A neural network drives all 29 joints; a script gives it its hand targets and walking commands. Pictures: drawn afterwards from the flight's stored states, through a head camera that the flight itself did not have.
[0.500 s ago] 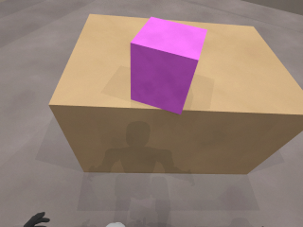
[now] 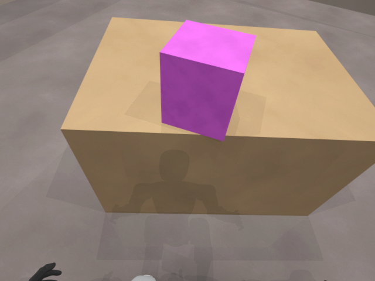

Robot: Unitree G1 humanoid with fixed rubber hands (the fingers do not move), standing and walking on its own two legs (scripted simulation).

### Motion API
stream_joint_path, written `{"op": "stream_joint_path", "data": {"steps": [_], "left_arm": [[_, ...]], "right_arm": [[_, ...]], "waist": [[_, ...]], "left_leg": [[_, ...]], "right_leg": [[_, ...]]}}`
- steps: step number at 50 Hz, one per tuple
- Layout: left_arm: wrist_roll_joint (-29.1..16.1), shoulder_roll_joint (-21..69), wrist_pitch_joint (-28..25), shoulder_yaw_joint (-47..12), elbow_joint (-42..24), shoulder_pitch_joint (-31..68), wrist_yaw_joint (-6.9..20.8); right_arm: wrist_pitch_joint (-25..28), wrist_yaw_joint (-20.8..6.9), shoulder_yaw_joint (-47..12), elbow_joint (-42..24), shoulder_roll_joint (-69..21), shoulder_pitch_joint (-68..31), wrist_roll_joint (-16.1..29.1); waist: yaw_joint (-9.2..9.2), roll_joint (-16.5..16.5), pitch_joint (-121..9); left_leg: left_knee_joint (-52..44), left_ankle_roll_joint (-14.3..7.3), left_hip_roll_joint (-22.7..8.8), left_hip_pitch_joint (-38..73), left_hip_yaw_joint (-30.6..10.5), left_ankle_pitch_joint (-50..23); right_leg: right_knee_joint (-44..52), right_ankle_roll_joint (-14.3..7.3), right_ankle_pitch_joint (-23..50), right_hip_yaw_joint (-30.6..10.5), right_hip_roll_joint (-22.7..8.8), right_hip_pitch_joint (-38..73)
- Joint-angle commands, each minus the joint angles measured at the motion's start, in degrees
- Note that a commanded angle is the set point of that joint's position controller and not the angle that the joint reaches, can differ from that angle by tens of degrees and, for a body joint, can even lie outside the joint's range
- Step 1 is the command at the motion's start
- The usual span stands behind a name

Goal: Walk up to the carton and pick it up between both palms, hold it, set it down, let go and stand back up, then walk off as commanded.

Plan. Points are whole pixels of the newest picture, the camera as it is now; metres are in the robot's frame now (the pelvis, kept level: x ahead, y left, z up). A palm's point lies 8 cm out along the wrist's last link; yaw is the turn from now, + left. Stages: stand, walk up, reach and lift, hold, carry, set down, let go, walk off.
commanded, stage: walk up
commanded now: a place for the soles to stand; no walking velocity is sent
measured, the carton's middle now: (205, 82) +0.65 -0.03 +0.05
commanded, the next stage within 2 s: none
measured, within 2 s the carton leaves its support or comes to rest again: neither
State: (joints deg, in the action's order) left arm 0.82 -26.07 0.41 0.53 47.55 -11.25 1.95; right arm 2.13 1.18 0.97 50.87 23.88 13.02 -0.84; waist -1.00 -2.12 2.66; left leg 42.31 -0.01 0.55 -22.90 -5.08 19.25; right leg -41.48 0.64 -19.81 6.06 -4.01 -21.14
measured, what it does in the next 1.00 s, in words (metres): stands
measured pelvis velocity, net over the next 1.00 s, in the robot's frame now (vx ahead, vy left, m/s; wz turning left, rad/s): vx -0.01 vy -0.01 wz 0.04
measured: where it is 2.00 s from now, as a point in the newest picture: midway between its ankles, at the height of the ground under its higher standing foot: outside the picture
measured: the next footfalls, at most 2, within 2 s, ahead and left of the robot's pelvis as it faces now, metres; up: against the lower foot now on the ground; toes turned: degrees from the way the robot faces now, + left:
none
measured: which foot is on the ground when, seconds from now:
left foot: down 0.00-1.00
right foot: down 0.00-1.00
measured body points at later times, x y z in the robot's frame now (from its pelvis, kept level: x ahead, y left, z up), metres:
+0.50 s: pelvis +0.00 +0.00 +0.00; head +0.03 +0.01 +0.45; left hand +0.09 +0.32 -0.11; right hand +0.09 -0.33 -0.10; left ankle +0.04 +0.13 -0.71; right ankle +0.02 -0.12 -0.71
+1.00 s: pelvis -0.01 -0.01 +0.00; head +0.01 +0.00 +0.44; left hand +0.07 +0.32 -0.11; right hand +0.09 -0.34 -0.10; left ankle +0.03 +0.13 -0.71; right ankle +0.02 -0.13 -0.71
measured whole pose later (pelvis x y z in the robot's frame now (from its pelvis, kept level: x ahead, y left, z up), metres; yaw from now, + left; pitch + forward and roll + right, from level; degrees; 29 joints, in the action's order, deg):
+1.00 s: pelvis -0.01 -0.01 +0.00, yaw +2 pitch -2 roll +0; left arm 0.8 -26.1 1.0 0.5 47.9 -11.2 2.0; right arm 1.9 1.2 1.0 50.9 24.3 13.1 -0.7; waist -1.0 -1.6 5.0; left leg 42.9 1.1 0.8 -21.9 -5.0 19.2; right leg -44.2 -1.1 -21.2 6.1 -3.8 -21.1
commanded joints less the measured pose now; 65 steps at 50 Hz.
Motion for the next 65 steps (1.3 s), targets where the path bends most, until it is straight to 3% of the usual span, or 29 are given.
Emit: {"op": "stream_joint_path", "data": {"steps": [1, 8, 11, 13, 15, 16, 18, 21, 23, 25, 27, 29, 30, 32, 34, 36, 37, 41, 43, 45, 47, 51, 56, 58, 60, 61, 62, 63, 65], "left_arm": [[0.4, -11.5, -1.3, 5.2, -2.0, 2.8, -0.8], [-0.2, -8.5, -0.4, 4.7, -2.6, 2.2, -0.7], [0.1, -10.3, -1.0, 5.2, -2.4, 1.3, -0.8], [0.3, -12.6, -1.5, 5.6, -2.0, -0.2, -1.0], [0.3, -13.3, -1.6, 5.8, -3.4, 3.8, -1.1], [0.4, -12.8, -1.4, 5.4, -3.1, 5.1, -1.1], [0.6, -12.5, -1.0, 5.1, -2.8, 5.4, -0.9], [-0.2, -8.7, 0.3, 4.8, -3.7, 4.2, -0.9], [-0.4, -8.8, 0.2, 4.7, -3.3, 3.7, -1.0], [-0.2, -8.6, -0.6, 5.0, -1.7, 1.7, -0.9], [0.8, -11.9, -1.5, 5.2, -1.6, -0.4, -1.3], [0.3, -13.9, -2.0, 5.6, -1.6, 0.4, -1.1], [0.4, -13.4, -1.7, 5.2, -2.2, 3.2, -1.1], [0.5, -12.1, -1.4, 4.7, -2.5, 5.3, -1.1], [-0.1, -10.5, -1.1, 4.8, -2.8, 4.4, -1.2], [-0.6, -9.3, 0.1, 5.1, -3.3, 4.6, -1.0], [-0.9, -8.7, 0.2, 4.9, -3.4, 3.6, -1.0], [0.6, -12.1, -0.9, 5.4, -1.8, 1.3, -1.3], [-0.2, -12.8, -0.7, 5.2, -2.1, 2.2, -1.1], [0.1, -13.3, -0.6, 4.8, -3.5, 6.3, -1.1], [0.2, -11.8, -0.2, 4.7, -3.6, 5.4, -1.1], [-0.1, -9.6, 0.6, 5.1, -2.8, 2.9, -0.8], [0.9, -14.2, -1.0, 5.8, -2.1, 1.9, -1.0], [0.6, -13.4, -0.8, 5.4, -3.4, 6.2, -1.0], [0.4, -11.3, -0.4, 4.5, -3.5, 5.5, -1.0], [0.0, -9.5, 0.4, 4.8, -3.4, 4.2, -0.9], [-0.1, -8.9, 0.9, 4.8, -3.6, 3.5, -0.8], [-0.3, -9.8, 1.0, 5.3, -3.2, 4.0, -1.0], [-0.7, -9.5, 0.5, 5.1, -1.9, 0.8, -0.8]], "right_arm": [[1.1, 0.3, 2.9, -3.4, 12.1, 0.9, 0.2], [1.5, 0.5, 3.9, -4.2, 15.7, -0.6, -0.4], [1.0, 0.6, 3.3, -4.2, 13.3, -2.0, 0.1], [0.8, 0.4, 2.9, -4.3, 11.5, -1.9, 0.2], [0.5, 0.7, 3.8, -3.2, 12.1, 3.5, 0.5], [0.8, 0.5, 3.9, -1.9, 12.0, 5.0, 0.3], [1.4, 0.5, 4.0, -1.7, 12.0, 6.5, -0.2], [1.7, 0.8, 5.0, -3.5, 17.5, 3.1, -0.2], [1.6, 1.1, 4.8, -4.5, 17.9, 1.9, -0.3], [1.2, 1.1, 3.7, -4.7, 14.5, -1.6, -0.1], [0.7, 0.9, 3.1, -4.9, 12.0, -2.1, 0.6], [0.2, 0.7, 3.2, -3.7, 11.6, 1.4, 0.8], [0.2, 0.6, 3.8, -2.0, 12.5, 3.3, 0.7], [1.0, 0.5, 3.4, -1.3, 11.5, 5.1, 0.3], [1.8, 0.7, 3.8, -1.7, 12.9, 4.4, -0.1], [1.9, 1.1, 4.5, -3.0, 17.0, 2.5, -0.1], [1.6, 1.2, 4.4, -3.2, 16.5, 2.0, 0.0], [0.5, 1.2, 2.9, -4.1, 12.7, -2.1, 0.8], [0.1, 1.1, 3.5, -2.9, 12.4, 0.2, 0.7], [0.4, 0.9, 3.7, -1.4, 12.1, 4.7, 0.2], [1.0, 0.7, 4.2, -1.8, 13.4, 4.1, 0.0], [0.8, 0.9, 4.5, -3.4, 17.0, -0.9, 0.1], [0.2, 0.7, 3.5, -2.2, 11.5, -0.1, 0.6], [0.3, 0.4, 4.0, -1.3, 12.1, 4.3, 0.0], [1.1, 0.4, 4.2, -0.2, 12.5, 7.6, -0.2], [1.7, 0.7, 4.7, -1.3, 15.4, 5.1, -0.6], [1.8, 0.9, 5.2, -2.8, 18.0, 3.2, -0.7], [1.6, 1.0, 5.2, -3.2, 19.2, 2.4, -0.7], [1.4, 1.3, 4.4, -4.8, 17.1, -2.9, -0.3]], "waist": [[0.23, 1.8, -3.8], [-1.05, 11.5, -4.0], [-1.58, 6.2, -3.1], [-1.77, 0.4, -3.7], [0.46, -3.5, -5.5], [1.63, -2.7, -4.9], [2.0, 1.1, -4.5], [0.37, 12.6, -2.6], [0.13, 11.5, -1.9], [-1.11, 10.3, -3.0], [-1.82, 4.6, -2.8], [-0.23, -3.9, -4.3], [0.84, -3.7, -4.0], [1.98, -3.7, -2.0], [0.56, 3.5, -4.9], [0.49, 11.4, -4.2], [0.27, 9.9, -3.6], [-1.74, 3.8, -2.6], [-0.27, -3.0, -5.5], [2.54, -3.7, -3.7], [1.76, 1.5, -2.4], [-0.58, 9.0, -0.5], [-0.42, -5.3, -1.4], [1.82, -3.1, -0.4], [3.09, 1.6, -1.8], [1.32, 10.6, -1.4], [0.57, 12.6, -0.6], [0.54, 12.2, 0.8], [-1.44, 11.2, -0.2]], "left_leg": [[-6.8, -3.4, -1.2, -5.3, -5.0, -5.8], [-15.0, -8.5, -8.5, 0.6, -18.7, -9.7], [-11.1, -5.9, -4.8, -6.0, -11.8, -7.8], [-0.1, -2.1, 0.5, -7.2, -1.0, -8.4], [6.2, -1.8, 0.3, -1.5, 4.0, 2.5], [3.9, -2.4, 0.1, 0.5, 4.3, 4.3], [-3.9, -3.3, -1.8, 2.7, -0.4, -9.5], [-16.3, -10.8, -10.7, 2.9, -24.9, -11.2], [-17.0, -12.7, -12.0, 2.2, -26.5, -11.2], [-13.3, -9.6, -9.8, 0.7, -17.6, -14.8], [-5.6, -4.4, -3.4, -4.9, -7.6, -12.4], [4.7, -2.0, 1.5, -4.4, 2.1, 2.1], [5.2, -1.9, 0.6, -1.5, 3.9, 7.5], [-2.3, -3.0, -0.6, 2.2, 2.3, -0.9], [-8.3, -4.0, -4.7, 2.6, -6.1, -17.4], [-11.5, -10.1, -10.5, 3.7, -18.8, -23.5], [-11.7, -12.1, -11.3, 3.0, -20.6, -23.0], [-3.6, -5.0, -3.6, -6.2, -6.1, -15.6], [4.9, -2.3, 0.7, -0.9, 3.1, -5.1], [2.0, -2.5, -0.2, 3.3, 3.8, -0.3], [-6.2, -4.4, -3.4, 2.6, -4.0, -9.6], [-16.6, -11.4, -11.0, -6.0, -20.8, 3.3], [4.0, -2.7, 2.1, -5.1, 2.3, 3.9], [3.4, -2.7, 0.0, 1.7, 5.3, 5.6], [-6.9, -3.9, -2.6, 5.6, -2.1, -3.8], [-14.5, -6.6, -9.3, 3.2, -16.8, -8.3], [-17.6, -11.3, -13.6, 2.8, -25.8, -7.5], [-18.8, -14.0, -14.9, -0.7, -28.4, -7.5], [-15.0, -12.9, -13.0, -1.1, -21.0, -10.5]], "right_leg": [[12.6, -7.6, -5.1, -11.0, -8.2, 8.1], [0.5, -3.9, -6.5, -5.6, 1.0, 1.5], [7.0, -5.8, -2.7, -8.5, -2.9, 7.8], [14.9, -10.1, -2.8, -15.3, -11.1, 9.7], [15.3, -13.9, 4.0, -17.2, -17.3, 7.0], [13.4, -12.4, 4.7, -14.5, -15.7, 4.9], [7.3, -7.8, 5.0, -7.8, -10.2, 2.7], [-5.0, -2.5, -9.3, -4.9, 2.2, -3.3], [-4.6, -3.1, -13.4, -6.8, 2.5, -2.8], [2.2, -3.4, -3.9, -5.0, 1.4, 1.4], [11.6, -6.2, -1.4, -12.1, -5.4, 8.2], [18.5, -12.6, -4.1, -21.8, -16.4, 7.6], [17.3, -13.5, -2.1, -19.7, -17.2, 5.9], [13.3, -10.5, 3.2, -13.5, -13.1, 2.1], [3.6, -5.5, 6.9, -6.0, -5.8, 4.2], [-4.3, -2.7, 3.0, -5.2, 0.7, 0.1], [-4.8, -2.4, -0.5, -5.9, 2.3, 0.6], [8.7, -7.6, 6.9, -11.5, -6.4, 9.6], [14.9, -12.0, 4.9, -16.2, -14.3, 6.4], [12.2, -11.6, 7.5, -14.4, -14.4, 1.2], [6.8, -6.8, 2.0, -8.7, -7.4, -0.4], [-0.8, -3.7, -13.5, -7.8, 1.4, 1.2], [19.1, -11.0, -11.0, -20.7, -14.3, 3.7], [16.0, -11.5, -5.9, -17.1, -14.8, -1.7], [6.4, -6.8, 0.5, -10.4, -8.3, -3.2], [-4.5, -3.6, -0.2, -5.0, -1.2, -3.9], [-7.5, -2.0, -9.4, -5.1, 3.1, -6.2], [-10.2, -2.3, -13.8, -7.1, 2.9, -4.6], [-6.0, -2.7, -9.1, -6.9, 1.7, -1.1]]}}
